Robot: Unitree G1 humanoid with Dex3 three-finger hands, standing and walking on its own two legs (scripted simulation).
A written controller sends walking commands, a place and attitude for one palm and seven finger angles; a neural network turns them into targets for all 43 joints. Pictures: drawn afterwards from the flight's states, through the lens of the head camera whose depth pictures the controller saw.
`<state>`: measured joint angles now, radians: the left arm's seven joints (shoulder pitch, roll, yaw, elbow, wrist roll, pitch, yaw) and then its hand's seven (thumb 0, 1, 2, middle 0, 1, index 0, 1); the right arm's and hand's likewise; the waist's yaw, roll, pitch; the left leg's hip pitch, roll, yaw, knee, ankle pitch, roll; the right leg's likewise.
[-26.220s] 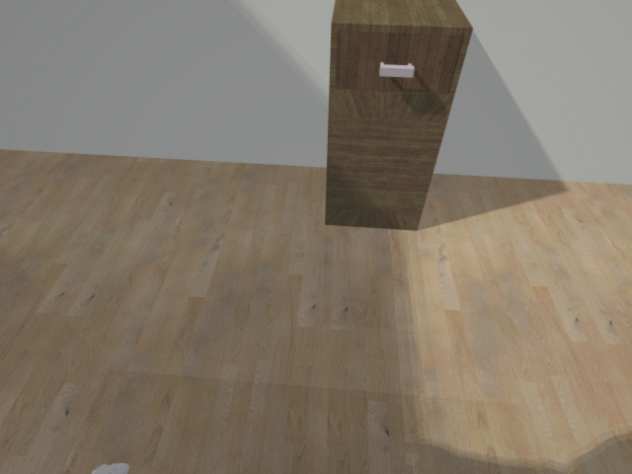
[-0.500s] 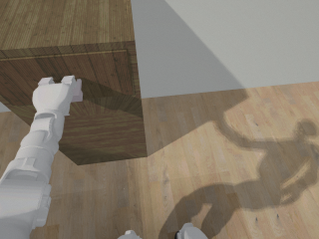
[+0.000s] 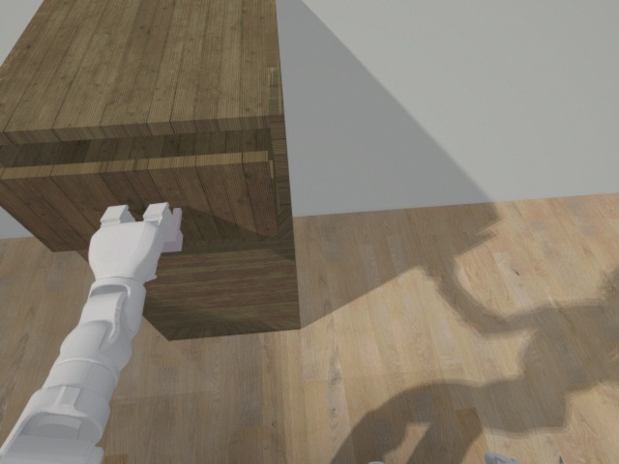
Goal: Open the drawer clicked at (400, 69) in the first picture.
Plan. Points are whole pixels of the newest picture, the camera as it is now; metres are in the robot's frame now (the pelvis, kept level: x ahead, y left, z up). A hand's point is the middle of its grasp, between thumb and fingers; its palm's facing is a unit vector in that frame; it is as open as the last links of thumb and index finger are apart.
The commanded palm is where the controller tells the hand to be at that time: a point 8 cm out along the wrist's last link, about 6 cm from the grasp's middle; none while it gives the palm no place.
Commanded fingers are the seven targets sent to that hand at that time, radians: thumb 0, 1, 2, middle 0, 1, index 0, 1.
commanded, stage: pull the drawer open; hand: left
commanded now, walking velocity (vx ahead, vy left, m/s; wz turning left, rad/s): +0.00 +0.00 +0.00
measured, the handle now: (144, 228) +0.44 +0.25 +0.01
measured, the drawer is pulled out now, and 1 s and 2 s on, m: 0.06 0.19 0.30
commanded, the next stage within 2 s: none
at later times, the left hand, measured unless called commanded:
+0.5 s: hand (138, 308) +0.32 +0.24 -0.01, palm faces -0.02 -0.04 -1.00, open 6.0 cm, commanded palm +0.28 +0.25 +0.05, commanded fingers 0.00 0.90 0.90 -0.40 -1.35 -0.40 -1.35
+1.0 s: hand (130, 361) +0.25 +0.23 -0.01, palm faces -0.01 -0.05 -1.00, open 6.0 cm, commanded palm +0.22 +0.24 +0.05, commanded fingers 0.00 0.90 0.90 -0.40 -1.35 -0.40 -1.35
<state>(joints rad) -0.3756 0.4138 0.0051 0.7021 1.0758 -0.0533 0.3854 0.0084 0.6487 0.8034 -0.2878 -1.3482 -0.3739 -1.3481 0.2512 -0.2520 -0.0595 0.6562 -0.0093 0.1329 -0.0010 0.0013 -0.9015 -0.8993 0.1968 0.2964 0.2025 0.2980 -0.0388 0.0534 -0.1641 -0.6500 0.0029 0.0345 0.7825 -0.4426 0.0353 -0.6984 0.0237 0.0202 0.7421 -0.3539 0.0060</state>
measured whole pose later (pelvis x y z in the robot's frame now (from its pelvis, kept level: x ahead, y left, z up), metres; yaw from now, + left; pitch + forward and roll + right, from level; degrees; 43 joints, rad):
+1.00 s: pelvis -0.01 -0.02 +0.00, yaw +0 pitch +11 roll +0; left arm 0.12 0.36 -0.03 0.28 1.07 -0.01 0.43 0.03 0.64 0.80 -0.29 -1.33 -0.41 -1.35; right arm 0.15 -0.24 -0.05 0.64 -0.02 0.06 -0.02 0.01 -0.90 -0.90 0.20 0.30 0.20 0.30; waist 0.01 0.05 -0.13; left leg -0.52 0.00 0.04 0.75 -0.43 0.01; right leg -0.59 0.02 0.02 0.76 -0.36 -0.01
